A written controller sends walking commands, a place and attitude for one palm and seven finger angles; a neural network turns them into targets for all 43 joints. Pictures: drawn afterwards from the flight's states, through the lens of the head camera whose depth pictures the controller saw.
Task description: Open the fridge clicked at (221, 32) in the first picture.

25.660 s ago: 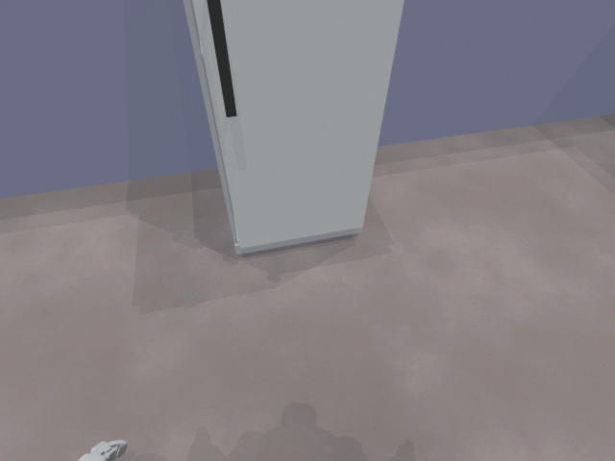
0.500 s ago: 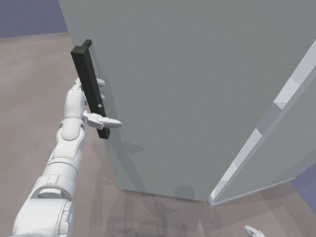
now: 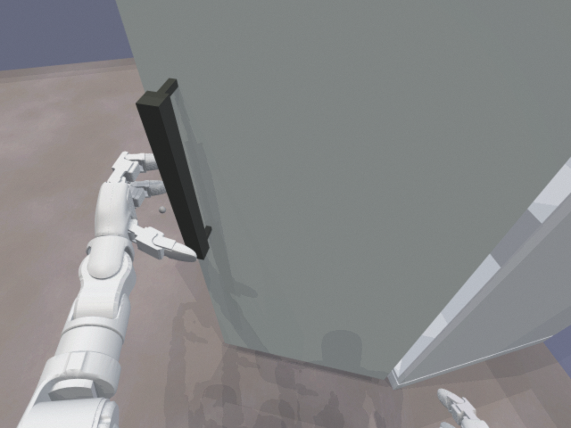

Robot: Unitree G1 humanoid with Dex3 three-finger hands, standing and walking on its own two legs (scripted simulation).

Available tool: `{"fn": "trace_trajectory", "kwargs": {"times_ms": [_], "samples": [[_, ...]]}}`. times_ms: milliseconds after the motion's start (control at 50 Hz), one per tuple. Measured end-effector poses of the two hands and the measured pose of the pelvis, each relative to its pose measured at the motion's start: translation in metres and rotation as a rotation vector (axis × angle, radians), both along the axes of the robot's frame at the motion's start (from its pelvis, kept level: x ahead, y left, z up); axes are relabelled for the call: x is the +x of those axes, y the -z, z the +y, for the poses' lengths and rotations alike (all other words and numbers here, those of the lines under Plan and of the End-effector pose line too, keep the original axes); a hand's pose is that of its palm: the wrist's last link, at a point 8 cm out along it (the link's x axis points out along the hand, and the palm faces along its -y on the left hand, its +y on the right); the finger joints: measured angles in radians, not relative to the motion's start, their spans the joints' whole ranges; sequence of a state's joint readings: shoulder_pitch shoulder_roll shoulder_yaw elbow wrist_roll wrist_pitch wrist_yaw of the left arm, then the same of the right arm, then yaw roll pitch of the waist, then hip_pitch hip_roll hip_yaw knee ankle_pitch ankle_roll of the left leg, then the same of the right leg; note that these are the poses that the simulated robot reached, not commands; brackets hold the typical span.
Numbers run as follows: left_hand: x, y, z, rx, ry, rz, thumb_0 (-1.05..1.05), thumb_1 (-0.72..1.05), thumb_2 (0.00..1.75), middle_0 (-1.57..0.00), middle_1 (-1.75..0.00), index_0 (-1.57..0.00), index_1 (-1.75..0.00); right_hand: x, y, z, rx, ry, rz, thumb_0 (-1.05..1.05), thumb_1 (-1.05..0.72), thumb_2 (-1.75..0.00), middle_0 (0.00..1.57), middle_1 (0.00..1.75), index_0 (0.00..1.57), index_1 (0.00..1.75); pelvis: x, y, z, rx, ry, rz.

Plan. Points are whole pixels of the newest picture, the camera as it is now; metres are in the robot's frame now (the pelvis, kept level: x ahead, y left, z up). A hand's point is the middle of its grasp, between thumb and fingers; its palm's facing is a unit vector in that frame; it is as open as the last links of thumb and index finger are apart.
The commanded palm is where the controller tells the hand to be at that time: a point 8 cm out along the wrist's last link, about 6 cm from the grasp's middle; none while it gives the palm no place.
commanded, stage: slip the hand off the handle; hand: left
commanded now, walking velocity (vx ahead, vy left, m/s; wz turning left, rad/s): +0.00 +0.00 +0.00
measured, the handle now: (187, 183) +0.44 +0.17 +0.11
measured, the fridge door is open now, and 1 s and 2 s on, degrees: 62 62 62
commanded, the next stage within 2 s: draw the hand back to the body in 1.04 s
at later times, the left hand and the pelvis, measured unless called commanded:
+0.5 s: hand (127, 221) +0.36 +0.24 +0.10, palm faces +0.14 -0.98 -0.16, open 14.7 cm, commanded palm +0.32 +0.28 +0.11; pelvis +0.00 +0.01 +0.00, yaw +1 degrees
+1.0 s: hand (119, 285) +0.27 +0.22 +0.09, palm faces +0.18 -0.97 -0.17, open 14.7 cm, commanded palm +0.23 +0.27 +0.11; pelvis -0.01 +0.00 +0.00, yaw +1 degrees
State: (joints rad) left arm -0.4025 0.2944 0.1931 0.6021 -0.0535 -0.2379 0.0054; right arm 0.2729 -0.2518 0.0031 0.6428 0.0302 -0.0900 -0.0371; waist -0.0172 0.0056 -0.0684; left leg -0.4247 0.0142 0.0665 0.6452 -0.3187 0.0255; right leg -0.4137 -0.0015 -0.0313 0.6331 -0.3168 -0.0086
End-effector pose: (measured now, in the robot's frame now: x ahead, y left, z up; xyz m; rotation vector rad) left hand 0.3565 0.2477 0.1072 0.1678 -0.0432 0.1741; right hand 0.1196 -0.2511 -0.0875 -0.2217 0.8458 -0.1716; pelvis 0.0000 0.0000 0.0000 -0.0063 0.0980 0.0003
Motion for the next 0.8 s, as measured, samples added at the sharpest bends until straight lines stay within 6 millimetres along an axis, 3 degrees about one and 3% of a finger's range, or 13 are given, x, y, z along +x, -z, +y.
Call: {"fn": "trace_trajectory", "kwargs": {"times_ms": [200, 420, 540, 640, 800], "samples": [[-0.011, -0.001, 0.024, 0.003, 0.009, 0.002, -0.02, -0.55, 0.2, -0.26, -1.15, -0.25, -1.15, 0.007, 0.003, 0.005, -0.008, -0.014, 0.019, 0.01, -0.91, -0.9, 0.21, 0.3, 0.2, 0.3, 0.003, 0.001, 0.004, -0.009, -0.017, -0.003], [-0.012, -0.002, 0.046, 0.004, 0.003, 0.006, -0.02, -0.55, 0.2, -0.25, -1.15, -0.25, -1.15, -0.009, 0.006, 0.005, -0.014, 0.009, 0.043, 0.01, -0.91, -0.9, 0.21, 0.3, 0.2, 0.3, -0.001, 0.003, 0.006, -0.013, -0.012, 0.005], [-0.031, 0.003, 0.039, -0.013, 0.045, 0.009, -0.02, -0.55, 0.2, -0.25, -1.15, -0.25, -1.15, -0.015, 0.007, 0.007, -0.002, 0.012, 0.041, 0.02, -0.91, -0.9, 0.21, 0.3, 0.2, 0.3, -0.001, 0.003, 0.009, -0.014, -0.011, -0.003], [-0.05, 0.015, 0.034, -0.017, 0.03, 0.036, -0.02, -0.55, 0.2, -0.25, -1.15, -0.25, -1.15, -0.008, 0.005, 0.01, -0.001, -0.003, 0.007, 0.02, -0.91, -0.9, 0.21, 0.3, 0.2, 0.3, -0.005, 0.003, 0.009, -0.012, -0.012, -0.015], [-0.081, -0.003, 0.023, 0.015, 0.027, -0.058, -0.02, -0.55, 0.2, -0.25, -1.15, -0.25, -1.15, 0.018, -0.005, 0.021, 0.019, -0.055, -0.101, 0.02, -0.91, -0.9, 0.2, 0.3, 0.2, 0.3, -0.007, 0.003, 0.007, -0.01, -0.016, -0.038]]}}
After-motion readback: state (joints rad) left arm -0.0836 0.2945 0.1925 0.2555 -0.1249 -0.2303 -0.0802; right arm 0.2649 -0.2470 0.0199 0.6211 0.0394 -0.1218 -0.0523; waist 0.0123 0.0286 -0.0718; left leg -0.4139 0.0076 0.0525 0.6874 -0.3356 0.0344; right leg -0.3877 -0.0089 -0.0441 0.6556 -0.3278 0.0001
